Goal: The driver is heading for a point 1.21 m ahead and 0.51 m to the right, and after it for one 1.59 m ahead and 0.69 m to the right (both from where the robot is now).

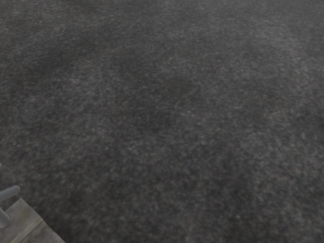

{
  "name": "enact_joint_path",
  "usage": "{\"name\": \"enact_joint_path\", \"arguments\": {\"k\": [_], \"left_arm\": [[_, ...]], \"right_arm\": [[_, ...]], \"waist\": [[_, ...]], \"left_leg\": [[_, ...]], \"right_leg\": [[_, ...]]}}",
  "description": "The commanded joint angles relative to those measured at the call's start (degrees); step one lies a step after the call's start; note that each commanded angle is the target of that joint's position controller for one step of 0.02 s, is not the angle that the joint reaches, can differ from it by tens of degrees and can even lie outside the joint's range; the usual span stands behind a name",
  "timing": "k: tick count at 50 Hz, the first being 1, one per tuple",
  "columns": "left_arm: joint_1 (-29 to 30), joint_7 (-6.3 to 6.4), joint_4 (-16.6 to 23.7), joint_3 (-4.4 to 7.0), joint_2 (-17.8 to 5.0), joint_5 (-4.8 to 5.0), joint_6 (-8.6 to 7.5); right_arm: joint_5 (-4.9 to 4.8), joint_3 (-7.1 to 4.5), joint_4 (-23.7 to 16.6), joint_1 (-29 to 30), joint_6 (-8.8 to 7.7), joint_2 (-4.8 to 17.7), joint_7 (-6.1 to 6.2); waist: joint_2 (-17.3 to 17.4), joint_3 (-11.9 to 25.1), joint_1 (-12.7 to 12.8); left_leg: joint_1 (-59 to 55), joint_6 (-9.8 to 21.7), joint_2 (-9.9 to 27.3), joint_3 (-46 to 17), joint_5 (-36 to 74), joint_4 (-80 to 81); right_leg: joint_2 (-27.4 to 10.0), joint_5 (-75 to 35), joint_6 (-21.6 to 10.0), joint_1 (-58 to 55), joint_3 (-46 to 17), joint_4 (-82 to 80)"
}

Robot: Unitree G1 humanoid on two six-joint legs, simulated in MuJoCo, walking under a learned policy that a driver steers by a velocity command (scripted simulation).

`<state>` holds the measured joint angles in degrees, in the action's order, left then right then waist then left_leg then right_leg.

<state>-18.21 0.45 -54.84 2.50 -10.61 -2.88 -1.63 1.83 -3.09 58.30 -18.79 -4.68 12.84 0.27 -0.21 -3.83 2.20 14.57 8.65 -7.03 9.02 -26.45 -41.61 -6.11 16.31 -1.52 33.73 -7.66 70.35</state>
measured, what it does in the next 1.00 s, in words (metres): goes down, turning right: right foot 0.17 m lower, then left foot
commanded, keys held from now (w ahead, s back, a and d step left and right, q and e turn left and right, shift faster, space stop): w+e+shift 0.90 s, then w+shift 0.10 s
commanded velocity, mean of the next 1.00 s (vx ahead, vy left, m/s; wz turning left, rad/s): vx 1.00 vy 0.00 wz -0.80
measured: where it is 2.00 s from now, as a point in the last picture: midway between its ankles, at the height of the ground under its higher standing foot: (311, 118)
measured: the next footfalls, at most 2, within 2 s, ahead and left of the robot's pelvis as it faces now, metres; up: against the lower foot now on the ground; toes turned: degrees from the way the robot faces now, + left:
right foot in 0.28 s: +0.41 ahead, -0.14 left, -0.17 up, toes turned -18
left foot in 0.62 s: +0.84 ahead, -0.07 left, -0.17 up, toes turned -34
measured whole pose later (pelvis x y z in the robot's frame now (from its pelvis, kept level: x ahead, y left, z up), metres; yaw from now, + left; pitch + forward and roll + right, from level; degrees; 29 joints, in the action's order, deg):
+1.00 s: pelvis +0.88 -0.27 -0.16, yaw -50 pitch +2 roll +1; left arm 4.1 -5.0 -35.1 1.1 -15.7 -1.7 -0.9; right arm 1.8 -1.8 57.0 -31.2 -6.3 12.1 1.1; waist -1.6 -2.0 -4.7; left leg -13.7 -2.8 0.4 17.1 -23.9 -11.2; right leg -0.5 2.5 -10.1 42.6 7.7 45.5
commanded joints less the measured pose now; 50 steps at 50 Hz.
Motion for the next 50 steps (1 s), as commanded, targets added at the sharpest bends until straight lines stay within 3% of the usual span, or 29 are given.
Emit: {"name": "enact_joint_path", "arguments": {"k": [1, 3, 6, 9, 11, 13, 14, 15, 16, 17, 18, 19, 20, 21, 23, 24, 26, 28, 30, 31, 32, 33, 34, 35, 38, 40, 43, 46, 50], "left_arm": [[-0.4, -1.46, 2.9, 0.82, -2.9, 0.63, 0.32], [1.1, -3.09, 2.4, 0.89, -3.2, 0.96, -0.79], [7.7, -4.19, 3.9, 1.39, -4.6, 1.72, -0.73], [17.6, -4.45, 7.3, 0.97, -3.8, 0.38, -1.03], [15.9, -3.97, 6.7, 0.99, -3.9, -0.50, -1.39], [-5.8, -3.65, 0.2, 3.32, -9.7, -0.39, -1.44], [-19.1, -3.51, -3.3, 5.48, -13.8, 0.31, -0.91], [-20.4, -3.45, -4.5, 6.52, -19.1, 0.70, -0.19], [-22.0, -3.12, -4.1, 5.19, -16.8, 1.98, -0.13], [-23.1, -1.25, -3.6, 5.56, -17.0, 0.60, 0.36], [-16.2, -0.21, -2.3, 4.71, -13.6, 0.47, 0.90], [-12.0, 0.83, -1.4, 4.49, -14.0, 0.43, -0.29], [-10.3, 0.53, -0.6, 3.29, -11.0, 0.41, -1.63], [-3.5, 1.03, 1.3, 2.80, -11.4, 1.99, -2.78], [5.6, 0.77, 4.6, 3.78, -14.9, 2.09, -4.01], [6.6, 0.24, 5.1, 3.99, -14.8, 2.49, -4.23], [4.0, -1.40, 5.2, 4.91, -15.8, 3.43, -4.47], [0.4, -1.70, 5.0, 5.19, -15.6, 3.52, -3.59], [1.7, -1.80, 6.1, 5.38, -16.7, 2.43, -3.18], [4.3, -1.97, 8.4, 3.52, -10.4, 1.73, -4.09], [1.9, -2.06, 12.4, 2.30, -4.3, 3.46, -4.45], [-1.4, -1.47, 13.0, 1.56, -5.9, 3.83, -3.34], [0.8, -1.58, 12.1, 1.66, -8.0, 2.22, -2.19], [4.0, -2.24, 12.5, 1.67, -8.1, 1.58, -1.52], [10.2, -4.93, 16.8, 0.76, -4.7, 0.49, 0.24], [13.5, -5.15, 19.3, 0.25, -4.9, 1.23, 0.95], [16.8, -5.19, 21.6, -0.06, -6.1, 1.16, 1.31], [23.8, -5.69, 23.4, -1.10, -6.0, 1.13, 0.87], [18.1, -5.11, 20.3, -1.11, -7.7, 0.96, 0.11]], "right_arm": [[-1.05, -0.79, -2.2, 2.3, -4.64, 3.5, 0.21], [-2.17, -0.16, -2.6, 4.9, -5.34, 2.7, 0.15], [-1.04, 0.19, -0.9, -0.8, -4.64, 2.9, 0.96], [1.00, 0.34, 1.8, -9.7, -2.91, 4.3, 2.21], [0.58, 0.46, 2.1, -12.4, -1.51, 6.3, 2.60], [1.02, -0.09, 1.8, -9.2, -0.10, 7.7, 3.31], [0.67, -0.68, 0.4, 0.3, -0.34, 7.8, 2.50], [-0.49, -0.10, -6.2, 4.1, -1.71, 4.0, 1.63], [-0.53, 1.45, -10.7, 6.5, -2.09, 2.8, 1.46], [-1.23, 1.92, -13.9, 10.9, -3.09, 4.5, 1.01], [0.02, 1.68, -13.0, 12.8, -3.46, 6.2, 0.29], [1.03, 1.48, -13.0, 11.3, -3.24, 5.6, -0.03], [2.69, 1.38, -12.2, 11.5, -2.39, 6.6, -0.09], [2.50, 1.96, -16.5, 17.5, -0.60, 4.9, -0.63], [2.11, 2.35, -17.5, 16.4, 0.02, 4.7, -0.96], [0.48, 2.48, -16.0, 13.6, -0.05, 4.4, -1.23], [-1.45, 1.68, -14.9, 12.2, 0.14, 5.9, -1.13], [-1.80, 0.78, -15.1, 12.0, 0.04, 7.6, -0.49], [-1.27, -1.31, -11.0, -4.6, -0.54, 11.0, 0.42], [0.30, -2.62, -9.9, -14.9, -0.87, 15.2, 1.50], [1.25, -2.30, -10.8, -11.4, -0.65, 16.5, 1.68], [1.56, -2.62, -12.6, -1.3, -0.13, 15.2, 1.09], [1.17, -1.88, -14.4, 3.6, 0.16, 10.1, 0.94], [1.13, -1.43, -13.3, 4.0, 0.21, 7.6, 0.81], [0.28, -0.12, -7.5, -2.5, -1.22, 2.9, 0.40], [-0.64, 0.21, -6.9, -2.3, -2.58, 2.6, 0.31], [-0.28, -0.22, -7.1, -1.7, -3.57, 5.1, -0.05], [-0.34, -0.05, -5.7, -6.3, -3.56, 5.2, 0.24], [-0.07, -0.55, -5.5, -10.0, -1.76, 11.1, 1.88]], "waist": [[-1.2, -3.9, 1.8], [2.0, -0.6, 1.8], [0.6, -4.2, -1.7], [-0.7, -11.6, -7.7], [-1.9, -8.5, -7.8], [2.7, 2.2, 3.7], [-3.8, 7.7, 13.8], [-18.3, 9.4, 9.5], [-12.3, 18.7, 8.9], [-9.4, 19.6, 11.9], [2.7, 12.1, 7.4], [-1.0, 9.8, 3.4], [6.9, 4.2, 0.8], [8.7, -3.9, -3.6], [1.2, -4.4, -7.1], [-1.1, -1.6, -7.4], [-1.9, 1.3, -5.5], [-0.9, 2.6, -4.5], [2.4, 11.3, -14.2], [8.2, 17.1, -18.8], [27.0, 19.4, -11.3], [23.1, 13.9, -5.2], [11.9, 7.8, -5.3], [5.8, 2.5, -5.3], [6.2, 1.2, -4.0], [4.9, 0.6, -2.9], [3.7, -1.3, -0.9], [0.9, -3.9, -3.5], [7.8, -0.1, 0.8]], "left_leg": [[14.9, 2.9, 17.0, -12.4, 14.9, 17.5], [17.6, -1.0, 13.3, -5.7, 4.2, 13.8], [7.6, -1.1, 16.2, -4.3, 4.2, 7.9], [-8.4, -1.5, 19.0, -3.0, 18.6, 0.6], [-13.8, -2.0, 19.3, -0.1, 42.1, -8.1], [-5.6, -1.5, 21.9, -2.1, 53.9, -36.8], [3.2, -3.4, 11.4, 4.1, 29.9, -68.6], [37.4, -5.3, 5.5, -0.9, -14.0, -82.5], [48.7, -5.8, 7.6, -7.8, -12.9, -79.9], [59.4, -7.1, 6.8, -10.7, -10.1, -73.0], [54.3, -5.8, 11.1, -11.2, -3.9, -59.4], [51.8, -5.9, 12.8, -15.4, -1.4, -57.0], [47.7, -7.5, 14.1, -15.2, 1.3, -50.3], [35.8, -10.4, 15.9, -14.7, 4.4, -31.4], [12.4, -12.1, 15.2, -12.6, 17.4, -10.1], [1.3, -12.1, 13.1, -11.2, 24.8, -4.2], [-2.5, -11.4, 10.6, -9.3, 29.0, 1.0], [-2.9, -10.7, 8.7, -9.1, 25.1, 6.7], [-19.7, -10.3, 6.4, -7.7, 15.0, 7.1], [-29.3, -9.0, 17.6, -20.9, -4.7, 9.8], [-32.5, -6.8, 30.2, -52.8, -22.8, 26.8], [-26.5, -3.2, 32.8, -62.9, -33.7, 32.9], [-20.1, -2.3, 31.1, -52.1, -31.0, 29.7], [-13.6, -3.2, 27.9, -40.9, -18.8, 28.7], [-10.8, -6.3, 22.7, -21.6, 3.2, 28.8], [-8.4, -8.0, 21.3, -12.6, 16.1, 30.4], [-7.0, -8.1, 21.0, -3.1, 30.7, 33.2], [-11.1, -8.4, 18.4, 3.5, 41.5, 36.0], [-18.3, -7.6, 21.2, 6.1, 85.5, 24.7]], "right_leg": [[-2.1, -29.1, -0.9, -3.0, 0.8, -20.7], [0.0, -48.0, -1.5, -13.9, 4.5, -28.3], [1.0, -52.1, -4.9, -7.6, 6.6, -31.1], [2.9, -42.6, -6.5, 4.1, 13.0, -40.1], [6.1, -36.6, -7.6, -2.3, 18.0, -44.6], [4.9, -27.7, -12.2, -27.4, 14.0, -44.1], [4.2, -29.9, -18.2, -41.4, 10.7, -47.3], [-2.6, -50.5, -20.7, -65.3, 1.0, -26.4], [-6.3, -46.9, -24.9, -73.9, -11.7, -27.8], [-13.9, -16.3, -28.7, -76.8, -28.9, -43.4], [-12.3, 1.1, -23.2, -62.4, -28.7, -52.6], [-14.8, 0.4, -24.5, -53.4, -34.1, -50.5], [-12.3, -3.6, -22.7, -41.4, -31.4, -49.8], [-6.8, -6.0, -20.0, -18.3, -23.5, -56.3], [1.3, -14.5, -16.9, 0.1, -13.3, -58.9], [3.9, -17.1, -15.5, 3.6, -9.8, -57.7], [4.3, -21.2, -14.0, -4.3, -9.6, -55.4], [4.3, -25.8, -11.4, -14.4, -11.3, -48.4], [8.1, -34.1, -8.5, -14.3, -8.8, -24.9], [12.0, -22.1, -7.5, -5.7, -5.1, -3.2], [15.9, 10.6, -7.3, 7.7, -1.5, 11.1], [11.1, 6.8, -7.8, 13.9, 0.8, 16.6], [6.8, 2.8, -7.6, 15.2, 2.7, 15.8], [4.7, 0.3, -7.1, 14.1, 3.5, 12.8], [1.1, -3.0, -6.0, 14.3, 2.9, 10.2], [1.5, -8.2, -5.2, 14.2, 4.0, 5.3], [1.2, -14.9, -5.2, 11.8, 7.6, -3.0], [3.1, -17.4, -6.8, 8.6, 14.4, -18.6], [11.3, -11.3, -10.5, -6.8, 18.3, -28.6]]}}
Velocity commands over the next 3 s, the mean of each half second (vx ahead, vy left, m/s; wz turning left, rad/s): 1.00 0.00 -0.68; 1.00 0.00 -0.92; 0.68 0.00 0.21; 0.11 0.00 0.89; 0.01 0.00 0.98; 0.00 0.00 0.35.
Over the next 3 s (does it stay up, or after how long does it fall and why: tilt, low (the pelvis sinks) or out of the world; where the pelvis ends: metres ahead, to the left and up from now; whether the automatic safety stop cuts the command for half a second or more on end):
stays up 1.24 -0.74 -0.13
